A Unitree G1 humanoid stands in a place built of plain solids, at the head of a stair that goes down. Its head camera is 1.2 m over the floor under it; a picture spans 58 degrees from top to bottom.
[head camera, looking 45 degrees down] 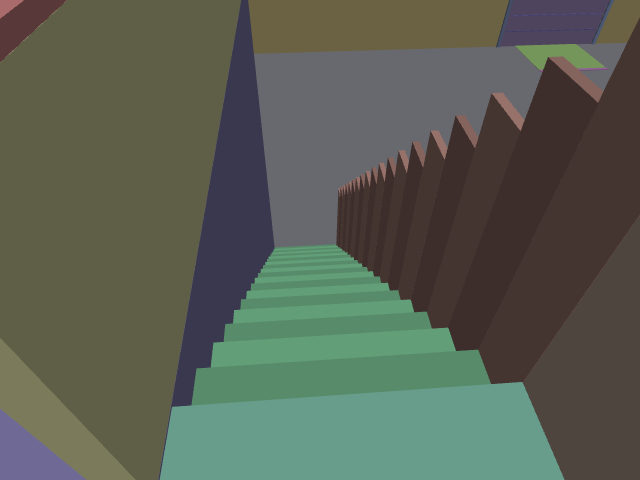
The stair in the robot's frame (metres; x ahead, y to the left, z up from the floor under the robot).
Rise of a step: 0.21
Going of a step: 0.23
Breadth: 1.02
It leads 4 degrees to the left of straight ahead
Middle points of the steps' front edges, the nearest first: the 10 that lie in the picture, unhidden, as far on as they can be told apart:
0.57 -0.09 0.00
0.80 -0.07 -0.21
1.04 -0.05 -0.41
1.27 -0.04 -0.62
1.50 -0.02 -0.83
1.74 0.00 -1.04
1.97 0.02 -1.24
2.20 0.03 -1.45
2.44 0.05 -1.66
2.67 0.07 -1.86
